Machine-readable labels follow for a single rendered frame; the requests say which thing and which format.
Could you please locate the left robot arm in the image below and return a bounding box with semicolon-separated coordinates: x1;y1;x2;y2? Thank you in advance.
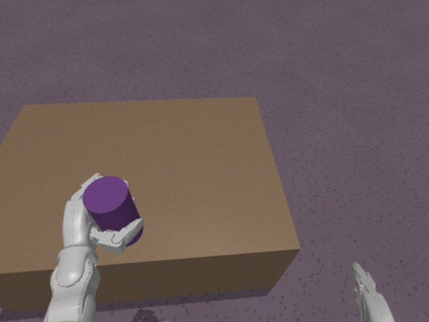
44;245;100;322

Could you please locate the left robot hand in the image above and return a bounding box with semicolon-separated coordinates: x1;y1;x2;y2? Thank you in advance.
62;173;144;254

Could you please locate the right robot hand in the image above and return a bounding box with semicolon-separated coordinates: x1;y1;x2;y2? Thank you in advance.
352;262;395;322

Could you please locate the can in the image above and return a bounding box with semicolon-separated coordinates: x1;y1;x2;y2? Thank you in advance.
82;176;143;247

